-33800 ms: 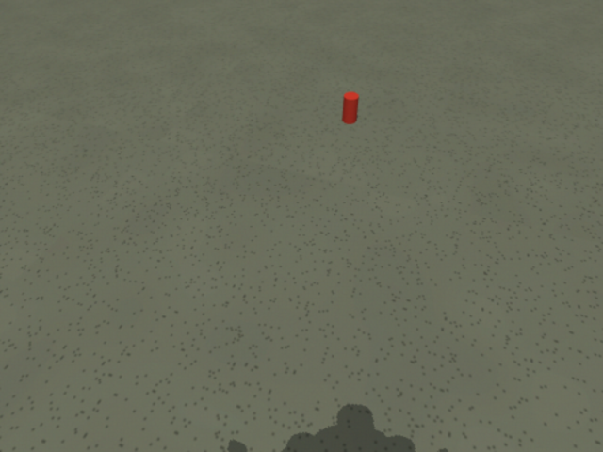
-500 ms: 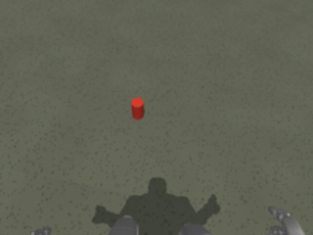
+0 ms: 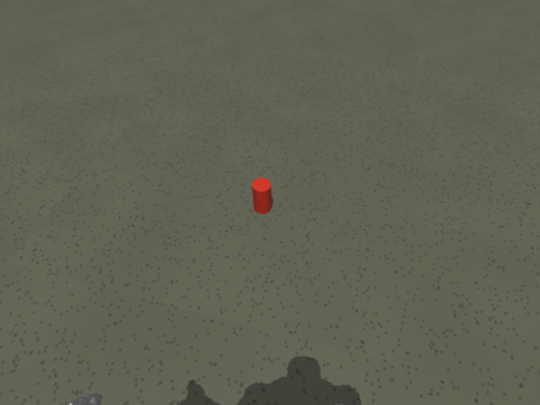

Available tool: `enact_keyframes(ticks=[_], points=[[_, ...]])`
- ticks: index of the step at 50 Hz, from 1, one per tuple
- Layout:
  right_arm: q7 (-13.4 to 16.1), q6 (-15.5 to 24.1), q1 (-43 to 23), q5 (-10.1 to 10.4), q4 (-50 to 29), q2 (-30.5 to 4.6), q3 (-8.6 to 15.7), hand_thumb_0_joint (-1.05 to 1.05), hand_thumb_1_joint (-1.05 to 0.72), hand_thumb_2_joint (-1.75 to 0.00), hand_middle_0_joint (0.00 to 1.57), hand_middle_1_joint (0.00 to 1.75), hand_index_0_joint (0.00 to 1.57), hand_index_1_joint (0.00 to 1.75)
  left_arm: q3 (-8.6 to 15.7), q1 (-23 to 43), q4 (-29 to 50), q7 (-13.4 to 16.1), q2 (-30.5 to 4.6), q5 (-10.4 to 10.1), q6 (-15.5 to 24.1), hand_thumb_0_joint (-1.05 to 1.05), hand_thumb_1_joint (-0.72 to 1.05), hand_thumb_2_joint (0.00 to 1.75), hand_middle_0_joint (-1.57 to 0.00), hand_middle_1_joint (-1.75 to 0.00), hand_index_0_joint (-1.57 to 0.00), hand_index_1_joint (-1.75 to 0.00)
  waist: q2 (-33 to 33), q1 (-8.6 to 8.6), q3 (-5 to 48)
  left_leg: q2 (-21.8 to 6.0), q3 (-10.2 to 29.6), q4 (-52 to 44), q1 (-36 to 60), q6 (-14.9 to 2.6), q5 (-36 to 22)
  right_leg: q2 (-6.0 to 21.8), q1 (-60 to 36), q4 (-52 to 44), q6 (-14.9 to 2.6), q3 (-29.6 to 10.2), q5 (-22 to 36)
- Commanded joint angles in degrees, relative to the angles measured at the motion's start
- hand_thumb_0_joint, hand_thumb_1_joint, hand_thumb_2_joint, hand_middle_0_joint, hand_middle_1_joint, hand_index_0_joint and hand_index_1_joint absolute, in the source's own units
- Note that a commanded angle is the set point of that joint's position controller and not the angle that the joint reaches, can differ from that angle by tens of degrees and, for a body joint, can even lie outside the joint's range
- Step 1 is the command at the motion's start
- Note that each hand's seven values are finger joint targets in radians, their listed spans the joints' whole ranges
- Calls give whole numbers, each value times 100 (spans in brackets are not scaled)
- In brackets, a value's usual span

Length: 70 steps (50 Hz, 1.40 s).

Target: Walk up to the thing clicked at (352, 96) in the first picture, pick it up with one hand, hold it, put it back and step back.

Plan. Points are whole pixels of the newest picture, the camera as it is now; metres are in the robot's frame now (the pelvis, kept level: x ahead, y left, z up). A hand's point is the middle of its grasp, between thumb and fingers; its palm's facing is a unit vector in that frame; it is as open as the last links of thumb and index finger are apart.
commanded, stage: step back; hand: left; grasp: from the side
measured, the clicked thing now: (262, 196) +1.07 +0.13 -0.68
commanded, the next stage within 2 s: stand in 0.84 s
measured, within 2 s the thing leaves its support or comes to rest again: neither
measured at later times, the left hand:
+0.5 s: hand out of the picture +0.04 +0.29 -0.14, palm faces +0.06 -0.92 -0.39, open 7.4 cm
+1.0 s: hand (119, 400) +0.15 +0.27 -0.13, palm faces -0.01 -0.94 -0.35, open 7.4 cm
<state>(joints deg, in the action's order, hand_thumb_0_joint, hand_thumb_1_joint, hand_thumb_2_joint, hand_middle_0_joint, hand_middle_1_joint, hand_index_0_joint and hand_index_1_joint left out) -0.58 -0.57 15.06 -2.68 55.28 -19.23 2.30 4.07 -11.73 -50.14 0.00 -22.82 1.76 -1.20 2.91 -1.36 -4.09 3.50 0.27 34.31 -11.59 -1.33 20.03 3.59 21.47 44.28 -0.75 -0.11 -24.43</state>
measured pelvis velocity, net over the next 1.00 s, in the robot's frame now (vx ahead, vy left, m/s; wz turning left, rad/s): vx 0.04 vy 0.02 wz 0.00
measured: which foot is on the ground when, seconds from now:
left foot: down 0.00-0.18, up 0.20-0.46, down 0.48-1.00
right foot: down 0.00-1.00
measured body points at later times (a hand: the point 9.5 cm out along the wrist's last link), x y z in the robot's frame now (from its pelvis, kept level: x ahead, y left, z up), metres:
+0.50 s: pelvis +0.02 +0.01 +0.00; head +0.04 +0.01 +0.45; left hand +0.04 +0.33 -0.12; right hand +0.11 -0.31 -0.12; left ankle +0.06 +0.15 -0.72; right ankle +0.02 -0.13 -0.72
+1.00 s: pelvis +0.04 +0.02 +0.02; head +0.06 +0.02 +0.47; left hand +0.15 +0.32 -0.10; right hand +0.16 -0.27 -0.11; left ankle +0.06 +0.15 -0.72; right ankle +0.02 -0.11 -0.72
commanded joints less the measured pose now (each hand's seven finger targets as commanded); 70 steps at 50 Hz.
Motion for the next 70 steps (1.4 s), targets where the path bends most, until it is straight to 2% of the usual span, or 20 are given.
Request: enact_keyframes(ticks=[1,5,7,8,10,11,12,15,20,23,24,25,26,27,29,34,41,50,65,70], points=[[73,253,-928,-26,-659,-1663,393,0,-90,-90,20,30,20,30,356,368,284,-37,-1211,-79,194,0,90,90,-20,-30,-20,-30,-990,-52,-563,-1721,1996,-2142,-1405,-1044,2051,-27,-105,527,-66,-237,-395],[11,252,-627,14,-493,-1591,401,0,-90,-90,20,30,20,30,290,170,2,-73,-948,-70,312,0,90,90,-20,-30,-20,-30,-1123,81,-195,-1256,1404,-1707,-725,-697,1287,-368,-520,-956,-19,297,157],[-17,120,-687,79,-511,-1440,359,0,-90,-90,20,30,20,30,288,-225,-234,18,-875,-24,403,0,90,90,-20,-30,-20,-30,-973,-133,163,-1082,929,-883,-920,-516,1066,-541,-1507,-1946,-71,398,614],[-10,89,-614,102,-543,-1271,318,0,-90,-90,20,30,20,30,320,-460,-310,66,-1002,14,452,0,90,90,-20,-30,-20,-30,-641,-192,373,-880,685,-223,-1159,-406,849,-332,-2038,-2119,-123,-39,626],[53,65,-661,90,-676,-1018,258,0,-90,-90,20,30,20,30,499,-543,-293,126,-1713,102,516,0,90,90,-20,-30,-20,-30,507,-324,201,-119,482,1650,-2495,-55,1328,1647,-1970,-3204,-893,-3032,-1301],[85,69,-584,50,-571,-1361,376,0,-90,-90,20,30,20,30,510,-144,-143,113,-1850,92,516,0,90,90,-20,-30,-20,-30,171,-207,-193,-406,842,1948,-2110,1,1264,2070,-957,-3347,-1269,-3435,-1935],[62,100,-430,70,-494,-1507,412,0,-90,-90,20,30,20,30,497,124,-61,111,-1759,67,529,0,90,90,-20,-30,-20,-30,86,-56,-396,-565,880,2043,-1983,-1,1092,2054,-706,-3311,-1414,-3238,-1834],[-19,137,-377,81,-374,-1325,405,0,-90,-90,20,30,20,30,362,74,-133,112,-1396,39,614,0,90,90,-20,-30,-20,-30,30,1,-157,-539,863,1753,-1672,45,459,1257,-845,-2999,-963,-1798,-438],[-60,143,-302,94,-274,-1146,352,0,-90,-90,20,30,20,30,290,435,-85,68,-1375,19,542,0,90,90,-20,-30,-20,-30,695,75,99,-531,52,400,-671,172,251,980,-429,-2487,-839,-817,799],[21,213,-229,93,-106,-1130,367,0,-90,-90,20,30,20,30,157,391,-86,49,-1161,-54,404,0,90,90,-20,-30,-20,-30,403,209,351,-289,-187,-804,296,138,-848,633,-254,-1427,-552,-333,1959],[76,259,-135,63,-85,-1246,399,0,-90,-90,20,30,20,30,92,275,-80,41,-969,-76,376,0,90,90,-20,-30,-20,-30,105,262,574,-522,153,-933,610,21,-1265,506,-181,-938,-385,-193,2300],[118,302,-172,34,-92,-1500,432,0,-90,-90,20,30,20,30,25,154,-80,36,-742,-140,343,0,90,90,-20,-30,-20,-30,-698,163,715,-1330,1219,-1154,638,-185,-1567,119,18,-382,-159,-3,1765],[131,310,-535,81,-204,-1827,421,0,-90,-90,20,30,20,30,37,176,-162,67,-774,-225,273,0,90,90,-20,-30,-20,-30,-1107,64,633,-2002,2173,-1523,-47,-715,-875,-320,-143,-274,-29,182,206],[109,282,-889,105,-240,-2011,460,0,-90,-90,20,30,20,30,99,66,-340,88,-1030,-200,220,0,90,90,-20,-30,-20,-30,-1223,35,482,-2210,2269,-1635,-739,-1095,-188,-178,-699,-111,-43,36,-473],[107,252,-1126,96,-207,-1683,335,0,-90,-90,20,30,20,30,68,56,-449,58,-964,-175,237,0,90,90,-20,-30,-20,-30,-1078,-94,397,-1805,1522,-1501,-659,-799,-296,-161,-800,-567,-104,12,-267],[133,247,-1170,232,-102,-1241,185,0,-90,-90,20,30,20,30,130,17,-652,136,-1172,-117,382,0,90,90,-20,-30,-20,-30,-711,-15,910,-1074,495,-258,-479,-109,-2504,320,-1735,-1696,-238,-614,2640],[168,258,-1346,229,188,-1247,205,0,-90,-90,20,30,20,30,40,545,-681,127,-1083,-133,345,0,90,90,-20,-30,-20,-30,-245,75,961,-1140,305,-555,260,-186,-3129,274,-1461,-1599,-122,-311,3116],[77,247,-1479,250,408,-1181,91,0,-90,-90,20,30,20,30,-154,853,-923,87,-955,-155,371,0,90,90,-20,-30,-20,-30,-98,128,796,-1102,373,-1244,705,9,-2820,416,-1693,-2429,13,-369,3155],[15,220,-1346,213,672,-1194,52,0,-90,-90,20,30,20,30,-157,1002,-1123,29,-1034,-101,354,0,90,90,-20,-30,-20,-30,-163,194,243,-1026,388,-1895,414,139,-928,385,-1198,-3208,23,-505,803],[15,254,-1238,194,707,-1247,54,0,-90,-90,20,30,20,30,-179,914,-1113,9,-949,-124,363,0,90,90,-20,-30,-20,-30,-329,188,420,-1080,423,-1902,450,125,-1153,371,-1315,-3101,4,-473,1208]])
